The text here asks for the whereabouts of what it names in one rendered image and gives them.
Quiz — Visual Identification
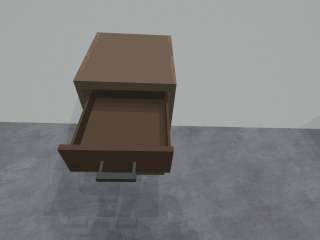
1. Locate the cabinet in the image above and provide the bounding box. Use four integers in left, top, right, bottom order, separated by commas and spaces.
73, 32, 177, 175

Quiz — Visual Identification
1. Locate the drawer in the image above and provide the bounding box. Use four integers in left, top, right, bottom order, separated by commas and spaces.
57, 89, 174, 173

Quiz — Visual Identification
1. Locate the handle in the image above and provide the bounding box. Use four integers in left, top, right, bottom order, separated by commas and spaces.
95, 161, 137, 182

